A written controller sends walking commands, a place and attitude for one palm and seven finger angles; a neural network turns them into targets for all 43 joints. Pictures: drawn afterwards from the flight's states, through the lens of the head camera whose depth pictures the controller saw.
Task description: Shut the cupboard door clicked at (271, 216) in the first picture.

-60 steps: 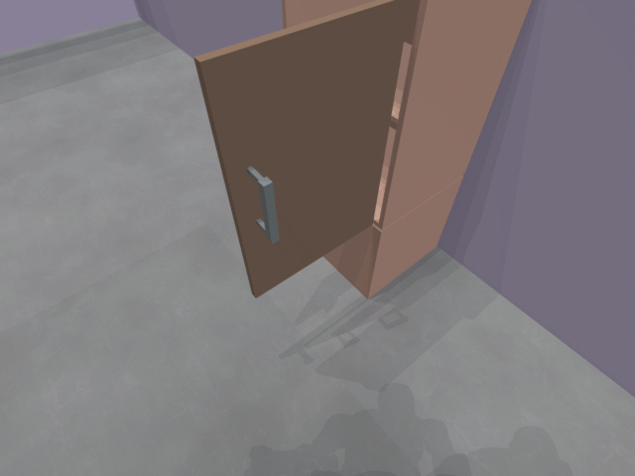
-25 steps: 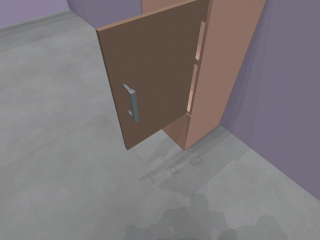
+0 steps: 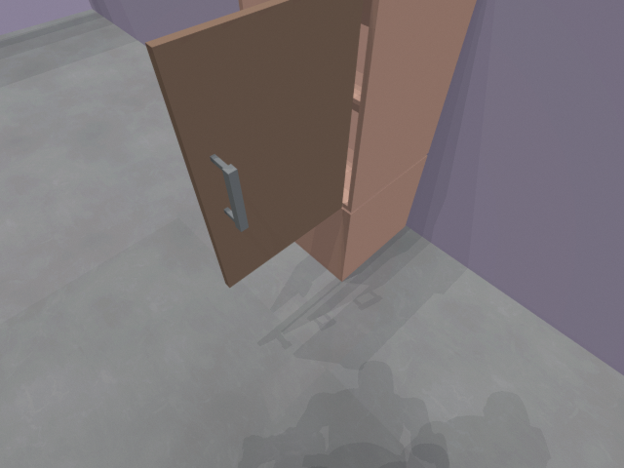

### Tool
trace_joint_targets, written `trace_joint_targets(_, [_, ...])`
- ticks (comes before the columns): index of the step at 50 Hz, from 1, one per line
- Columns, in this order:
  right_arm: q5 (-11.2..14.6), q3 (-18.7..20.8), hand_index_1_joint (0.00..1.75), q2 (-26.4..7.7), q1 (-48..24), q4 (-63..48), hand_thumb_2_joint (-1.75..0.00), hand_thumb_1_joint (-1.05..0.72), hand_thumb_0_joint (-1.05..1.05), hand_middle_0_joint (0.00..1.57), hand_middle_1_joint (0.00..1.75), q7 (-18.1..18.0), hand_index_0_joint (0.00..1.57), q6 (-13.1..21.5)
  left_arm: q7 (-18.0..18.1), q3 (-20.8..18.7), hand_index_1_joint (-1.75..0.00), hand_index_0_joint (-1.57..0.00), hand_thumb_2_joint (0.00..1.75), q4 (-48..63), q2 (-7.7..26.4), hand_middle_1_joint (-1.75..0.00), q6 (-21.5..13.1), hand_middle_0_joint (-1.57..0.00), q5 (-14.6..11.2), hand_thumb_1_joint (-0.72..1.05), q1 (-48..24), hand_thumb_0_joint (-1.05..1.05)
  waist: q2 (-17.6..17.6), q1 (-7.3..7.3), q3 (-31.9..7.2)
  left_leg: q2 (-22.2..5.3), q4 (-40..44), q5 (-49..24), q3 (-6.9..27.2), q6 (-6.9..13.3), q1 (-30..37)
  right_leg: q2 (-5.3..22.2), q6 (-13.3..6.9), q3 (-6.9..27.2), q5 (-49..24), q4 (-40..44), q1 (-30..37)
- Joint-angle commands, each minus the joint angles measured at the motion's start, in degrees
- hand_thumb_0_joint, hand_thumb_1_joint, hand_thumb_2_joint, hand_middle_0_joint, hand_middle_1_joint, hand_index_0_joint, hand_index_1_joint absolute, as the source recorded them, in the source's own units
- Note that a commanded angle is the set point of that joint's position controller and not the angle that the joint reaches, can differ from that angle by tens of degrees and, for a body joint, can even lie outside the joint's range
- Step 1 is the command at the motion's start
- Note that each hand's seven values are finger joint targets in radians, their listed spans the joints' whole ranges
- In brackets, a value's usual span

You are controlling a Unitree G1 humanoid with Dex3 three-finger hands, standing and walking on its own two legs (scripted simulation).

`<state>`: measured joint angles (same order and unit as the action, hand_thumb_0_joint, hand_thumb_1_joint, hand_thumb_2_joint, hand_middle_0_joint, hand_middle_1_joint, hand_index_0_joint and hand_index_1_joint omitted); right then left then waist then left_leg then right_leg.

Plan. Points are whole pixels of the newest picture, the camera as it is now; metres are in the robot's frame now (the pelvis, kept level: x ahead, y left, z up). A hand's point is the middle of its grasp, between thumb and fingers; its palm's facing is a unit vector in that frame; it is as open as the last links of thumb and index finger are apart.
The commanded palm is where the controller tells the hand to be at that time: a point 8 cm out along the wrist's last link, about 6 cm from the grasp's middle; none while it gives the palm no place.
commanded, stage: walk to a spot facing it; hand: left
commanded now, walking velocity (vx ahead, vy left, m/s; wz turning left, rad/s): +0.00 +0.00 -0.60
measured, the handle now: (229, 194) +0.55 +0.19 -0.02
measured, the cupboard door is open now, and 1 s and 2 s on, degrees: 89 89 89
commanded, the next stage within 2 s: none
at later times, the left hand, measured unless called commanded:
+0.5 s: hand out of the picture +0.05 +0.17 -0.16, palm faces -0.20 -0.94 -0.27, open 7.4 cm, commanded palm none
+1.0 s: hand (239, 454) +0.16 +0.12 -0.17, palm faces -0.53 -0.79 -0.30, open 7.4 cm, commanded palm none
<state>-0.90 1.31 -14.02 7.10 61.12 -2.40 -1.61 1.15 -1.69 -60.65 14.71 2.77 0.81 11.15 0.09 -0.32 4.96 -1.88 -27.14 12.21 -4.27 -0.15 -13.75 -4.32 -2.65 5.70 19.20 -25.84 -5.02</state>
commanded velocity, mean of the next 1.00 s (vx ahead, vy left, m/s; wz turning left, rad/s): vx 0.00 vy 0.00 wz -0.60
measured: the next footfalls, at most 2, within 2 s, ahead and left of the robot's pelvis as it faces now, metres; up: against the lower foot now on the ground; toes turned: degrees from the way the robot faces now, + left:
left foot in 0.62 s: +0.05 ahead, +0.12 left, +0.00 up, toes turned -22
right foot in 0.92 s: -0.07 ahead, -0.16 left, +0.00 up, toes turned -33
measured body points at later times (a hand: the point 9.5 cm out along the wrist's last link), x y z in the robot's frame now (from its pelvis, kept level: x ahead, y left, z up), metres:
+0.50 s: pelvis -0.03 -0.02 +0.01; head +0.03 -0.04 +0.45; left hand +0.06 +0.22 -0.14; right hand +0.03 -0.30 -0.14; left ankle +0.00 +0.13 -0.68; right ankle -0.05 -0.11 -0.74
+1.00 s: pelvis -0.05 -0.01 -0.02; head +0.00 -0.05 +0.43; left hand +0.19 +0.16 -0.15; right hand -0.14 -0.29 -0.16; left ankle +0.00 +0.13 -0.69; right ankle -0.10 -0.14 -0.74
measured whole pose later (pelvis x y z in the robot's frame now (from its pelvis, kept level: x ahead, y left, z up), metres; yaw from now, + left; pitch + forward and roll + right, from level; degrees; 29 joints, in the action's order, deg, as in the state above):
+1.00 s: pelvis -0.05 -0.01 -0.02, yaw -34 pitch +0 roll -1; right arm -0.4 3.3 -16.1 9.6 52.2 -1.8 -3.4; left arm -1.0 -4.4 -49.9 15.6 2.6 1.8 8.4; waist 2.0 -0.1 7.7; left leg -6.4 -59.3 30.5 -1.6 -3.7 -24.0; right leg -0.4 0.0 0.9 17.5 -37.1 -20.1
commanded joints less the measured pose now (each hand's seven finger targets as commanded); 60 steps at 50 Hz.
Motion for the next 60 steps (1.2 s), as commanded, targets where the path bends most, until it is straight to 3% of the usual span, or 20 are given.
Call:
trace_joint_targets(1, [-0.59,3.41,0.3,-11.39,4.55,-3.66,-0.9,-0.9,0.0,0.2,0.3,-0.82,0.2,0.08,-0.42,-2.38,-0.3,-0.2,0.9,5.56,7.29,-0.3,0.03,-0.2,-0.11,0.9,1.18,0.0,8.36,1.15,-4.04,-16.28,6.04,-10.41,13.07,7.11,7.3,3.82,0.9,0.87,-4.34,-13.17,-13.52])
trace_joint_targets(4, [-1.04,3.64,0.3,-11.35,3.61,-5.2,-0.9,-0.9,0.0,0.2,0.3,-0.65,0.2,0.89,-1.35,-2.96,-0.3,-0.2,0.9,7.57,5.47,-0.3,0.76,-0.2,-0.03,0.9,0.4,0.0,12.55,0.36,-4.24,-22.27,10.27,-11.94,14.88,11.51,3.83,5.26,1.48,-2.32,15.38,-26.53,-14.9])
trace_joint_targets(7, [-0.82,3.88,0.3,-10.89,-2.76,-7.87,-0.9,-0.9,0.0,0.2,0.3,-0.53,0.2,0.53,-2.0,-3.92,-0.3,-0.2,0.9,6.0,5.01,-0.3,0.44,-0.2,0.34,0.9,8.87,0.0,4.74,-5.02,-6.87,-16.26,-0.81,-6.54,4.76,5.86,-6.25,5.81,1.76,-4.66,2.06,-10.16,-1.34])
trace_joint_targets(9, [0.21,3.35,0.3,-4.36,-5.57,-11.32,-0.9,-0.9,0.0,0.2,0.3,0.12,0.2,-0.36,-0.75,-5.64,-0.3,-0.2,0.9,6.57,13.99,-0.3,-0.41,-0.2,1.65,0.9,10.37,0.0,-24.71,-6.22,-1.58,2.1,-30.18,22.73,-0.61,-2.5,-20.97,24.31,-3.14,27.63,-10.75,14.73,-4.93])
trace_joint_targets(11, [0.3,4.01,0.3,-6.13,-2.34,-10.6,-0.9,-0.9,0.0,0.2,0.3,0.86,0.2,-0.89,-0.33,-5.39,-0.3,-0.2,0.9,9.12,12.96,-0.3,-0.54,-0.2,0.75,0.9,4.38,0.0,-11.99,-2.29,-1.87,-0.98,-39.57,17.75,6.2,-1.75,-19.35,23.21,-9.03,22.69,-4.7,12.67,-9.94])
trace_joint_targets(14, [-0.08,3.69,0.3,-4.54,-2.19,-9.45,-0.9,-0.9,0.0,0.2,0.3,0.47,0.2,-0.48,0.3,-4.41,-0.3,-0.2,0.9,10.0,8.03,-0.3,-1.56,-0.2,0.33,0.9,2.13,0.0,-6.34,-0.43,-2.87,-1.57,-40.11,10.84,6.66,-3.07,-20.01,17.19,-8.19,16.37,-27.41,5.83,-4.81])
trace_joint_targets(24, [0.97,3.04,0.3,-2.81,-5.25,-12.23,-0.9,-0.9,0.0,0.2,0.3,-0.24,0.2,0.19,0.61,-5.73,-0.3,-0.2,0.9,9.09,9.25,-0.3,-1.17,-0.2,0.89,0.9,6.6,0.0,-8.89,-2.68,-7.46,1.36,-20.2,13.52,5.62,-3.31,-13.1,14.96,-8.8,21.01,-40.25,2.08,2.2])
trace_joint_targets(28, [1.31,3.23,0.3,-3.8,1.76,-10.77,-0.9,-0.9,0.0,0.2,0.3,-0.63,0.2,0.8,0.31,-5.64,-0.3,-0.2,0.9,10.75,8.76,-0.3,-0.64,-0.2,0.63,0.9,1.29,0.0,-7.75,1.49,-8.48,1.34,-1.08,4.16,5.85,-2.48,2.75,11.4,-4.21,20.83,-31.34,-1.15,-8.45])
trace_joint_targets(30, [0.13,4.58,0.3,-11.18,4.93,-10.51,-0.9,-0.9,0.0,0.2,0.3,-0.98,0.2,1.85,-0.59,-4.39,-0.3,-0.2,0.9,12.89,3.74,-0.3,-0.46,-0.2,-0.49,0.9,1.45,0.0,14.53,2.13,-9.69,-18.11,11.69,-3.12,23.99,3.72,18.26,-0.4,2.59,7.43,3.69,-14.65,-27.57])
trace_joint_targets(32, [-1.07,4.25,0.3,-12.51,4.72,-12.08,-0.9,-0.9,0.0,0.2,0.3,-1.26,0.2,1.48,-1.44,-4.87,-0.3,-0.2,0.9,14.83,6.54,-0.3,-0.43,-0.2,0.51,0.9,-2.83,0.0,10.19,2.26,-4.87,-27.53,11.45,-13.27,27.74,12.86,5.5,3.03,5.68,-0.14,15.93,-36.59,-27.24])
trace_joint_targets(36, [-1.39,3.42,0.3,-9.36,1.06,-13.59,-0.9,-0.9,0.0,0.2,0.3,-0.95,0.2,1.81,-3.05,-4.76,-0.3,-0.2,0.9,14.03,4.58,-0.3,0.12,-0.2,0.57,0.9,-2.49,0.0,13.97,-0.27,-4.74,-15.92,4.81,-28.78,8.89,8.19,4.6,4.96,6.34,-4.91,9.63,-36.94,-26.03])
trace_joint_targets(43, [-0.82,4.71,0.3,-12.42,3.02,-13.47,-0.9,-0.9,0.0,0.2,0.3,0.18,0.2,0.99,-3.84,-4.18,-0.3,-0.2,0.9,13.66,4.92,-0.3,-0.5,-0.2,0.18,0.9,0.25,0.0,9.91,-1.26,-7.59,-14.98,-4.78,-18.82,2.33,3.01,0.07,3.2,4.01,-11.65,-2.94,-8.45,-6.35])
trace_joint_targets(44, [-0.39,4.66,0.3,-11.27,1.84,-14.28,-0.9,-0.9,0.0,0.2,0.3,0.4,0.2,0.82,-3.53,-4.86,-0.3,-0.2,0.9,12.47,7.78,-0.3,-1.0,-0.2,0.44,0.9,4.38,0.0,2.96,-3.41,-8.31,-11.84,-13.12,-9.62,-0.57,-0.04,-5.1,6.36,2.68,-7.34,-13.39,-0.29,0.61])
trace_joint_targets(45, [0.32,3.67,0.3,-5.8,1.97,-16.49,-0.9,-0.9,0.0,0.2,0.3,0.86,0.2,0.72,-2.43,-6.08,-0.3,-0.2,0.9,12.17,15.26,-0.3,-1.67,-0.2,1.25,0.9,6.36,0.0,-18.35,-3.93,-8.76,-2.73,-27.26,16.39,-6.0,-4.2,-18.29,22.22,-3.49,16.48,-28.59,6.56,6.9])
trace_joint_targets(46, [0.47,2.88,0.3,-5.98,-1.06,-17.75,-0.9,-0.9,0.0,0.2,0.3,0.44,0.2,0.28,-1.39,-6.71,-0.3,-0.2,0.9,11.55,17.61,-0.3,-1.47,-0.2,0.54,0.9,8.82,0.0,-20.31,-6.76,-9.53,-2.26,-37.44,27.67,1.84,-3.38,-20.01,27.21,-9.79,22.54,-37.93,6.37,3.31])
trace_joint_targets(48, [0.81,2.96,0.3,-5.99,0.43,-16.72,-0.9,-0.9,0.0,0.2,0.3,0.92,0.2,0.31,-1.24,-6.13,-0.3,-0.2,0.9,13.88,15.02,-0.3,-0.72,-0.2,0.75,0.9,0.84,0.0,-14.48,-2.43,-5.11,-4.42,-40.12,20.51,4.22,-3.16,-19.16,22.28,-10.81,18.59,-16.07,7.62,-6.36])
trace_joint_targets(55, [0.72,2.4,0.3,-4.17,8.86,-11.89,-0.9,-0.9,0.0,0.2,0.3,0.63,0.2,0.92,-0.78,-4.93,-0.3,-0.2,0.9,14.19,11.57,-0.3,-0.41,-0.2,0.62,0.9,-3.86,0.0,-6.35,2.37,-9.23,0.34,-6.58,6.52,0.27,-3.6,1.19,14.09,-4.76,12.57,-20.91,-1.43,-12.68])
trace_joint_targets(56, [0.46,2.65,0.3,-5.83,12.28,-10.95,-0.9,-0.9,0.0,0.2,0.3,0.34,0.2,1.18,-1.13,-4.53,-0.3,-0.2,0.9,14.95,10.25,-0.3,-0.03,-0.2,0.17,0.9,-5.06,0.0,-4.32,4.01,-9.44,-1.12,0.52,3.79,0.95,-2.99,8.7,11.2,-1.83,10.31,-9.38,-2.83,-19.56])
trace_joint_targets(58, [-1.38,4.52,0.3,-15.98,14.9,-11.61,-0.9,-0.9,0.0,0.2,0.3,-0.21,0.2,2.2,-2.23,-3.32,-0.3,-0.2,0.9,18.02,5.21,-0.3,0.56,-0.2,-0.15,0.9,-6.64,0.0,20.99,5.2,-6.1,-26.84,18.3,22.94,31.03,6.8,9.2,0.84,4.44,-4.8,16.97,-29.27,-34.54])
trace_joint_targets(60, [-1.37,3.73,0.3,-14.3,10.61,-13.34,-0.9,-0.9,0.0,0.2,0.3,0.12,0.2,3.01,-3.68,-4.13,-0.3,-0.2,0.9,18.67,7.64,-0.3,-0.21,-0.2,0.67,0.9,-8.75,0.0,7.85,2.66,-2.74,-27.6,19.6,23.6,29.5,10.74,2.19,7.19,4.42,-1.62,9.71,-38.22,-33.22])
